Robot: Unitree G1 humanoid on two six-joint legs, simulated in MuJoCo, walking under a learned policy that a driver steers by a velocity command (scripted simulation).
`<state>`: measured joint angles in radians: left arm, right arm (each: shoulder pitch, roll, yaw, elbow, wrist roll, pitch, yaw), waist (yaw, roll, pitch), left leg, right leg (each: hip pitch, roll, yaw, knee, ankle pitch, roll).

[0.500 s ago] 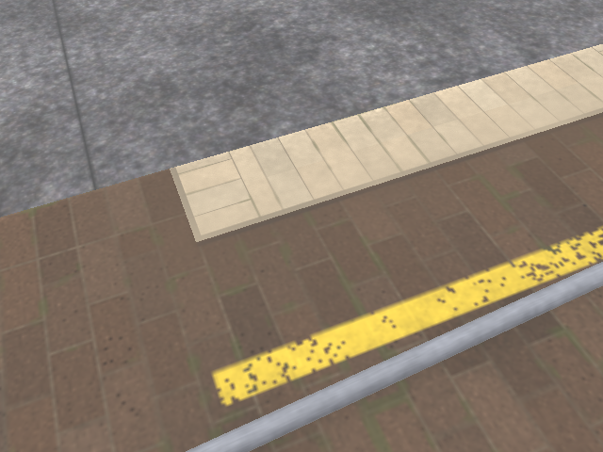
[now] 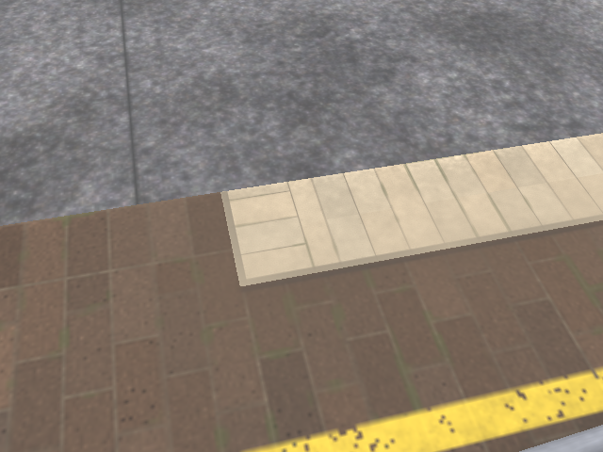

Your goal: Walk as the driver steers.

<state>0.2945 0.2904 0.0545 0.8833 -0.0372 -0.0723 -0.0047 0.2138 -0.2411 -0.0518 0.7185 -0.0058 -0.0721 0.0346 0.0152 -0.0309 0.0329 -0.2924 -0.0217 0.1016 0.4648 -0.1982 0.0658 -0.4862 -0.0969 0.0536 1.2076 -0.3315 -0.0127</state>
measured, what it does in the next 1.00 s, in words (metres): walks ahead, turning right: right foot, then left foot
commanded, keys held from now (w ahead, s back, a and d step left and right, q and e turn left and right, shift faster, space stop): w+e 0.64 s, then w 0.04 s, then w+q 0.32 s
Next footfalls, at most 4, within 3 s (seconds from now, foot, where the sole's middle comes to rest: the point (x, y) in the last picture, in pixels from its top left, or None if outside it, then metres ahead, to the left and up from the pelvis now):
0.20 right None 0.27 -0.19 -0.75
0.64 left None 0.36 0.06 -0.74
1.00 right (457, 390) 0.62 -0.34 -0.77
1.50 left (349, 310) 0.83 -0.10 -0.77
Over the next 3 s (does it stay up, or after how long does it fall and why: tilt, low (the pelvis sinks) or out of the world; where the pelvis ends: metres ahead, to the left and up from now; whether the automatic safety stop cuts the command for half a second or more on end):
stays up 0.74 -0.23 0.01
